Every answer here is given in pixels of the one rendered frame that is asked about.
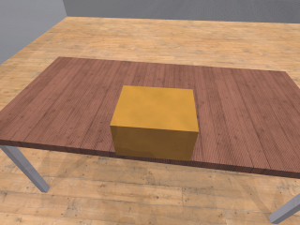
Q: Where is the table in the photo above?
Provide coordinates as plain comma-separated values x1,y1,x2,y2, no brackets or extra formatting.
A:
0,56,300,224

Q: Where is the carton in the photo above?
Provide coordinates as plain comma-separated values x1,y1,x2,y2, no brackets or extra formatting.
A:
110,85,199,161

